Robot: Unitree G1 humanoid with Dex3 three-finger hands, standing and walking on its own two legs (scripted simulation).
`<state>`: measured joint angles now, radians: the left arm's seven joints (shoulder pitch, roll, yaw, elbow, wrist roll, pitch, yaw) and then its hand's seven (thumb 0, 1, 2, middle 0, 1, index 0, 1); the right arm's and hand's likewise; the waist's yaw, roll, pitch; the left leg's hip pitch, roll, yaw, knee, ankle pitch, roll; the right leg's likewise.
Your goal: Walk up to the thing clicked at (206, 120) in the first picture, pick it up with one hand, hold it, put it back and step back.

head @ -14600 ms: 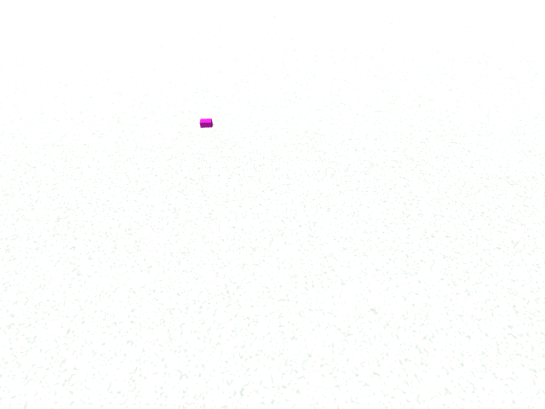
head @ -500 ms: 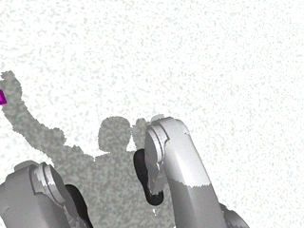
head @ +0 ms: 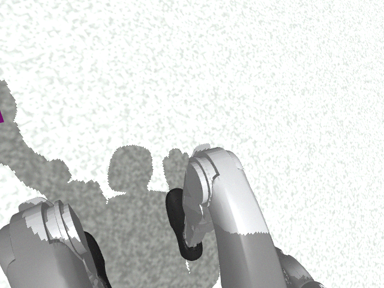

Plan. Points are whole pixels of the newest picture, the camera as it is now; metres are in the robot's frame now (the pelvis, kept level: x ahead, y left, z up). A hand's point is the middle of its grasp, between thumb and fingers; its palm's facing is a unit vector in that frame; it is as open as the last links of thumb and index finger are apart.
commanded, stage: rest palm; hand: left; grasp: from above
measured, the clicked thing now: out of the picture +0.51 +0.30 -0.30
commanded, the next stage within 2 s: close in 1.40 s
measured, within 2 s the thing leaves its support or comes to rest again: neither
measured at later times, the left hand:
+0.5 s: hand out of the picture +0.50 +0.29 -0.24, palm faces -0.45 -0.09 -0.89, open 12.4 cm
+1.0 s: hand out of the picture +0.49 +0.29 -0.25, palm faces -0.46 -0.10 -0.88, open 12.4 cm
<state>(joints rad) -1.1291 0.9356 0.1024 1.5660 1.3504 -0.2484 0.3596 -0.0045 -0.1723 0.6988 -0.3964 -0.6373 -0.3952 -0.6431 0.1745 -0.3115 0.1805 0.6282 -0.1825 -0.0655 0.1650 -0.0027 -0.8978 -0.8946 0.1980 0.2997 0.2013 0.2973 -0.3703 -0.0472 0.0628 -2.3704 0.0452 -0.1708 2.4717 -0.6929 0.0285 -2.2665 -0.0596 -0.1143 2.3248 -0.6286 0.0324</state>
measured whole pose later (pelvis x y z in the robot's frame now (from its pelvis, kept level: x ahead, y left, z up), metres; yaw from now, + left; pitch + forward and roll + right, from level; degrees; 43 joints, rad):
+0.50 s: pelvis +0.00 +0.00 -0.01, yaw -2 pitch +30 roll -13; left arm -1.14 1.05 0.15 1.67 1.37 -0.25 0.49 0.00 -0.20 0.73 -0.38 -0.64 -0.36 -0.66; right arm 0.18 -0.33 0.26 0.61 -0.24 -0.14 0.18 0.00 -0.90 -0.90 0.20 0.30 0.20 0.30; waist -0.43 -0.11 0.15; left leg -2.38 0.06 -0.21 2.54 -0.72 0.02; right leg -2.28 -0.04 -0.14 2.36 -0.62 0.04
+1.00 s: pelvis +0.00 +0.00 -0.02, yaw -3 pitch +28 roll -14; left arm -1.13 1.07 0.10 1.70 1.35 -0.26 0.52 0.00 -0.20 0.73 -0.37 -0.67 -0.35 -0.69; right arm 0.14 -0.34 0.31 0.60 -0.26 -0.18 0.21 0.00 -0.90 -0.90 0.20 0.30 0.20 0.30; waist -0.43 -0.13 0.17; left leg -2.37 0.05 -0.24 2.56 -0.72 0.03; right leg -2.25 -0.03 -0.16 2.36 -0.62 0.05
